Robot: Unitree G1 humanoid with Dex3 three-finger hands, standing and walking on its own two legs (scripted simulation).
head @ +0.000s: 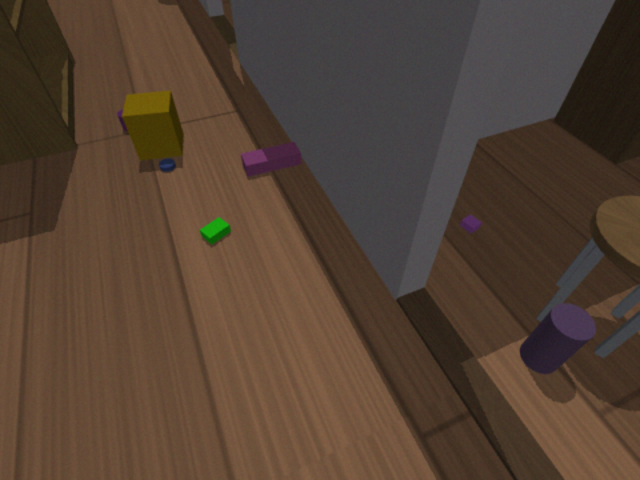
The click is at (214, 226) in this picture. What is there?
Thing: flat box
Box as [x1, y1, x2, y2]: [200, 217, 230, 244]
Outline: 219,217 200,229 201,235 211,244 230,231 229,225
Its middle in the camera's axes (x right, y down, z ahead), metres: -0.44 -0.04 +1.67
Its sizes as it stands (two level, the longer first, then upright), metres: 0.102 0.069 0.041
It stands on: the floor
